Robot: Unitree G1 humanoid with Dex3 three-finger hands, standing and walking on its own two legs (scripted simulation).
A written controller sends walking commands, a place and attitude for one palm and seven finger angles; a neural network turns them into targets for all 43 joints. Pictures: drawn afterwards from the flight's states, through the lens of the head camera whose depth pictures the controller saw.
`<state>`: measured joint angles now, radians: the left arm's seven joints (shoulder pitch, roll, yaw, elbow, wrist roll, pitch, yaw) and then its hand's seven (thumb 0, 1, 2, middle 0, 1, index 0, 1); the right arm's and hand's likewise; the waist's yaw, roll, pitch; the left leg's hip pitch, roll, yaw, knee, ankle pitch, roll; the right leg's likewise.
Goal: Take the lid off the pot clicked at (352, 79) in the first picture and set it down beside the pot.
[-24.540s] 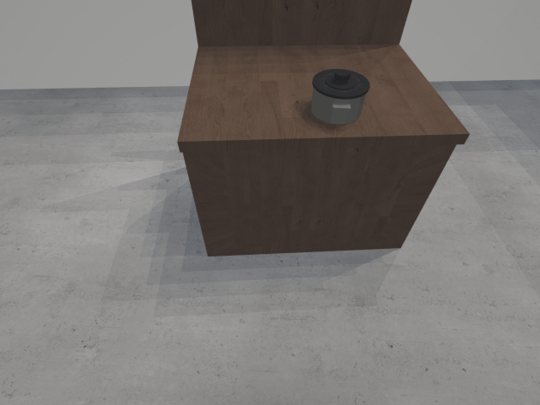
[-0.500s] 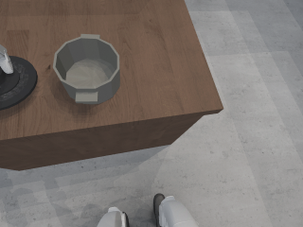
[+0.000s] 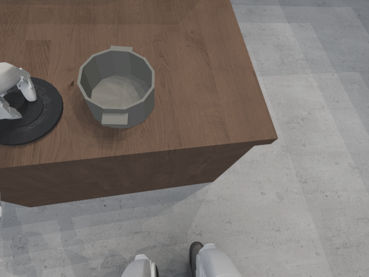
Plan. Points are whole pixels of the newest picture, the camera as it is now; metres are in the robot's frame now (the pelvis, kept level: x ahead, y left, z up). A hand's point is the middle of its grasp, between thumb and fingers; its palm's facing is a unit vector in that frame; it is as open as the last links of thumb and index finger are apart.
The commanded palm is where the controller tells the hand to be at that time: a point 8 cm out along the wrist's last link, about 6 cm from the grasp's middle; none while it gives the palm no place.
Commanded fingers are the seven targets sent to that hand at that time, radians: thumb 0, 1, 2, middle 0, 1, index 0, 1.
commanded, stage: open the fingers wide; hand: left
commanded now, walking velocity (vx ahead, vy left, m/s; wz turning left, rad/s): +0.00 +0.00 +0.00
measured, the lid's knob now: (14, 103) +0.50 +0.34 -0.03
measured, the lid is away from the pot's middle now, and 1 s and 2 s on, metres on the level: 0.22 0.23 0.23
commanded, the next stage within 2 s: raise the empty hand in 0.80 s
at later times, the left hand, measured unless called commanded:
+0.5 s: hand out of the picture +0.46 +0.34 +0.01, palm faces -0.51 -0.10 -0.86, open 9.2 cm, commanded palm +0.51 +0.33 +0.05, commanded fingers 0.00 0.19 0.21 -0.25 -1.04 -0.25 -1.04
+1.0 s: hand out of the picture +0.47 +0.35 +0.01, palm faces -0.49 -0.11 -0.87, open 10.8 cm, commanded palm +0.52 +0.33 +0.06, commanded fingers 0.00 0.19 0.23 -0.25 -1.04 -0.25 -1.04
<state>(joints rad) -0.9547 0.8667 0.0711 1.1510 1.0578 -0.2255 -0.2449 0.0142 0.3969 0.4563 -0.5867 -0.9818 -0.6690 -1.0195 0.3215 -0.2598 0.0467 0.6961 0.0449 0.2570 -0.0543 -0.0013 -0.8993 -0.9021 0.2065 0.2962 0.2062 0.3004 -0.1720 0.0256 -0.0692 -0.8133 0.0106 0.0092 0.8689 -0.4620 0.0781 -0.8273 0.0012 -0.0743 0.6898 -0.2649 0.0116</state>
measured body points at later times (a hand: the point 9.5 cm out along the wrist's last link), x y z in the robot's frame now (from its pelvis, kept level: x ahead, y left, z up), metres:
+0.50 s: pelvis -0.02 -0.01 -0.01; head +0.14 +0.03 +0.41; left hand +0.48 +0.34 +0.06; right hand -0.04 -0.28 -0.11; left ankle -0.04 +0.06 -0.70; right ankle +0.02 -0.16 -0.70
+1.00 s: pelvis -0.02 +0.00 -0.01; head +0.15 +0.04 +0.41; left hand +0.49 +0.35 +0.06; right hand -0.04 -0.27 -0.11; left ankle -0.04 +0.06 -0.70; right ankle +0.02 -0.16 -0.70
